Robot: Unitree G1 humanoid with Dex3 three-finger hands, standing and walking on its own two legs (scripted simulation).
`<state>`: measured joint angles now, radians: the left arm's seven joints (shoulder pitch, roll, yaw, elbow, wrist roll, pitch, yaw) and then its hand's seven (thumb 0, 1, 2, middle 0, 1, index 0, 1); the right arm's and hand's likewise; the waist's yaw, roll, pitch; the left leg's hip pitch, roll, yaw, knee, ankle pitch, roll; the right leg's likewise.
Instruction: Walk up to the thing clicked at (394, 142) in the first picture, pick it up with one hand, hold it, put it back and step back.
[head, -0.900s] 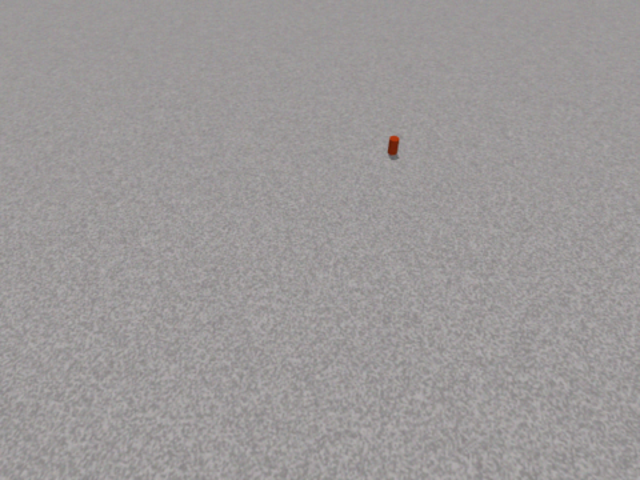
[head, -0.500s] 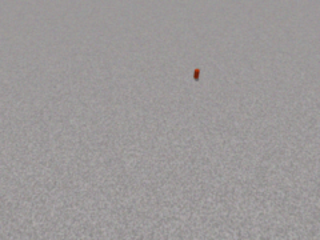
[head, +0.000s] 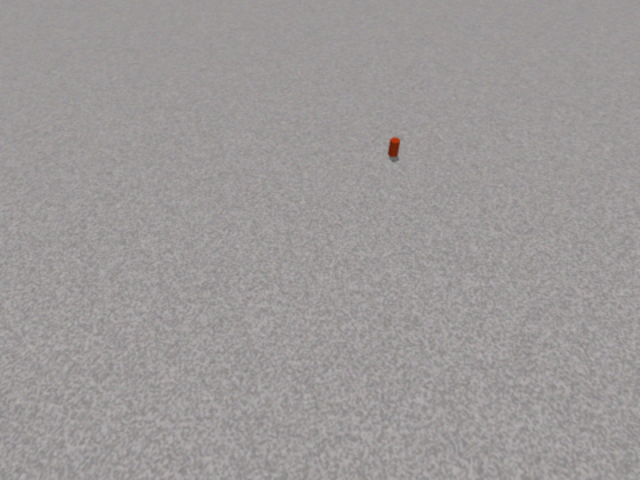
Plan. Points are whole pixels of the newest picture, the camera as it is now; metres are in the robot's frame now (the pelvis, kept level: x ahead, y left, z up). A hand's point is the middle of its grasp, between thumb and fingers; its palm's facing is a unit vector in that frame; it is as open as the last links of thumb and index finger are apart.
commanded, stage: stand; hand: left
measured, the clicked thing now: (393, 147) +1.77 -0.31 -0.74
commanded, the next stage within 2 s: walk up in 0.22 s
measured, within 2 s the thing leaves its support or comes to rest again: neither
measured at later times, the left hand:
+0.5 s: hand (170, 467) +0.16 +0.23 -0.13, palm faces -0.16 -0.91 -0.39, open 7.4 cm
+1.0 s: hand (253, 350) +0.35 +0.16 -0.18, palm faces -0.23 -0.92 -0.32, open 7.4 cm
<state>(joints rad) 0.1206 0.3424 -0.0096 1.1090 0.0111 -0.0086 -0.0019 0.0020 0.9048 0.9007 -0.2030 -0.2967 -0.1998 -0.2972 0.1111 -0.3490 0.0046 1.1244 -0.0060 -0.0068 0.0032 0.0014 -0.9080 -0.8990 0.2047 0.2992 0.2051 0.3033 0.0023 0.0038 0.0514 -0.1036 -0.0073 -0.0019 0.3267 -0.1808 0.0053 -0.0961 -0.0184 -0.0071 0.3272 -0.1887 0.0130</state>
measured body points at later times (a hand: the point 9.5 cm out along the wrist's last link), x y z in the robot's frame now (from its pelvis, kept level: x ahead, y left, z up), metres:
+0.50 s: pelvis +0.05 -0.05 -0.01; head +0.05 -0.06 +0.44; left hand +0.17 +0.28 -0.11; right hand +0.05 -0.40 -0.13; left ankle +0.00 +0.11 -0.75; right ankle +0.12 -0.22 -0.73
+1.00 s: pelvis +0.28 -0.11 -0.03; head +0.29 -0.09 +0.42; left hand +0.37 +0.20 -0.16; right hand +0.32 -0.45 -0.11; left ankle +0.41 -0.02 -0.75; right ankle +0.14 -0.23 -0.74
